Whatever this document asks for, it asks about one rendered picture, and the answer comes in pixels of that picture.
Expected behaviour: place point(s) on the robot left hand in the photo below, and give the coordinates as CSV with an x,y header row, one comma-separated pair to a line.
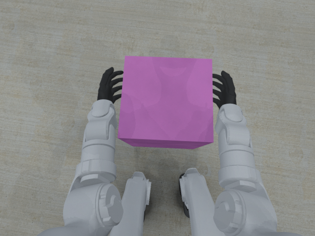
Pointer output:
x,y
105,90

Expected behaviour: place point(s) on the left robot upper arm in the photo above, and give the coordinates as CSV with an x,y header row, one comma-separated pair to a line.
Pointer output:
x,y
90,211

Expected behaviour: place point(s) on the left robot thigh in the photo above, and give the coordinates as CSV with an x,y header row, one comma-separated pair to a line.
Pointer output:
x,y
135,198

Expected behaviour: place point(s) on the robot right hand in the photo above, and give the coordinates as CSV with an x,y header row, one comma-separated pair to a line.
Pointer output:
x,y
227,94

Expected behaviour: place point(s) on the carton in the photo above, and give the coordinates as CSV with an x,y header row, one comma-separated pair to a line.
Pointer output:
x,y
166,102

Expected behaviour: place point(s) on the right robot upper arm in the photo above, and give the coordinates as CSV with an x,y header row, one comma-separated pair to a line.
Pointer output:
x,y
239,213

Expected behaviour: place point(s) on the robot left forearm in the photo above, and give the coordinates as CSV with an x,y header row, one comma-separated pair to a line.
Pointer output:
x,y
98,148

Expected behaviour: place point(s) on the robot right forearm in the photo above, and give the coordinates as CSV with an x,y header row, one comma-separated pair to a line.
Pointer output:
x,y
237,165

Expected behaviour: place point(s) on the robot right foot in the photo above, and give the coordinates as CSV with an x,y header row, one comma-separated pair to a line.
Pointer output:
x,y
186,211

